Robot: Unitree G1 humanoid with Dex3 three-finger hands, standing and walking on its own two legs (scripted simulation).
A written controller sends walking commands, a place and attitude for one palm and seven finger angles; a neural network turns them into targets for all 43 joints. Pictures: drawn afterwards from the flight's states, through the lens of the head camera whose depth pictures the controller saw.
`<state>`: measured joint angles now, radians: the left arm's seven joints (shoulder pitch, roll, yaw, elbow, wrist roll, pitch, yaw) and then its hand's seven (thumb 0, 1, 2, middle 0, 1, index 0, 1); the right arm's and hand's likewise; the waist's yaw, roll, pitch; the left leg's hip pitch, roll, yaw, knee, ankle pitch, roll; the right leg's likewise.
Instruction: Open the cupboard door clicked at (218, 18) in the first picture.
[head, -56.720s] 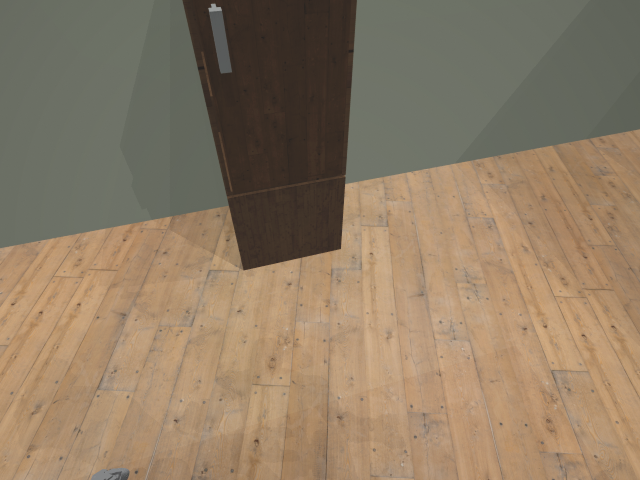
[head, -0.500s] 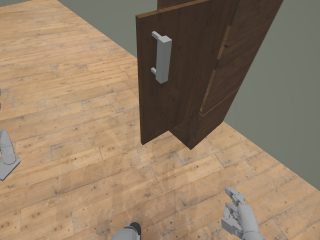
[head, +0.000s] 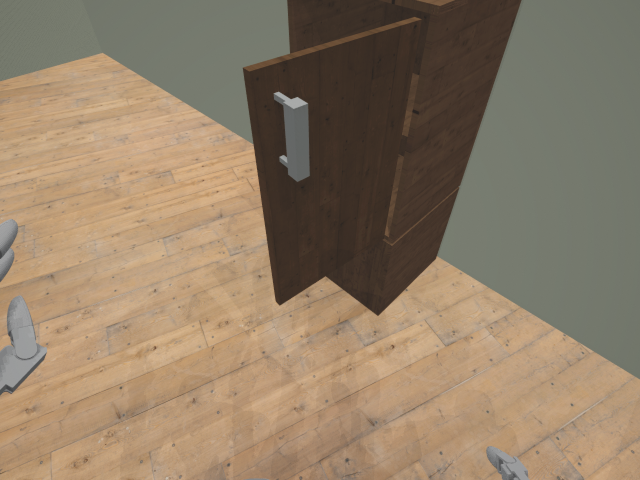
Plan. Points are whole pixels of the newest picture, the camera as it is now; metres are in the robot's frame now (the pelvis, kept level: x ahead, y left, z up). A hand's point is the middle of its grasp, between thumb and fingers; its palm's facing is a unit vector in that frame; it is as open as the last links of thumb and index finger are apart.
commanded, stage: stop stepping back and stand still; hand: left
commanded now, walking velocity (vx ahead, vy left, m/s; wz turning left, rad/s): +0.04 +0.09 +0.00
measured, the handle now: (289, 136) +0.60 +0.09 +0.14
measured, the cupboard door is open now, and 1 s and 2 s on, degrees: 83 83 83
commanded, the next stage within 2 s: let the arm hang, fingers relaxed in 0.04 s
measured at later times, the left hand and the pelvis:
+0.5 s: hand out of the picture +0.00 +0.21 -0.18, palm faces +0.12 -0.98 -0.19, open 7.0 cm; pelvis +0.00 +0.03 +0.00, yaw +5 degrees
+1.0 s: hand out of the picture -0.01 +0.24 -0.17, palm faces +0.09 -0.97 -0.24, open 7.3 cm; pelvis -0.01 +0.04 +0.00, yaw +4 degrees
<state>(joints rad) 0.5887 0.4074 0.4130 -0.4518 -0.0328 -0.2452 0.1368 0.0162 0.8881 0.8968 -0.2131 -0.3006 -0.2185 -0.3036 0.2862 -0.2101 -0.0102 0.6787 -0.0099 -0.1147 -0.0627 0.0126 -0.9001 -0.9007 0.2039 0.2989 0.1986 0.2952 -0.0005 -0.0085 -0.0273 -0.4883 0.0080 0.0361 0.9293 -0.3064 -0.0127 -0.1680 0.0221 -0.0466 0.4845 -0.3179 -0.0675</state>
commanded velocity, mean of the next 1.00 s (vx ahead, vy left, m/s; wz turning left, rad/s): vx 0.00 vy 0.01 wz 0.00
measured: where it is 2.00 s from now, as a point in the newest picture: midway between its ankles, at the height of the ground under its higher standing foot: outside the picture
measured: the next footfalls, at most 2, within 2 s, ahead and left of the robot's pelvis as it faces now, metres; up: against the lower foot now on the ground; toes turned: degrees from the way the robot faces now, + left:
left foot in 0.16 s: +0.07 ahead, +0.16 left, +0.00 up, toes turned +5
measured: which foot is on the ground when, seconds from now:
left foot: up 0.00-0.14, down 0.16-1.00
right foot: down 0.00-1.00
